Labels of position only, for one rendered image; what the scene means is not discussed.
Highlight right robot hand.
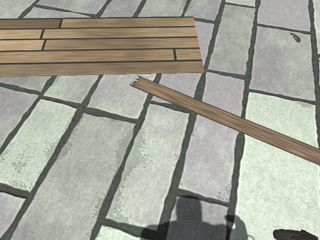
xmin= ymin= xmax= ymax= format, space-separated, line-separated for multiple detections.
xmin=273 ymin=229 xmax=318 ymax=240

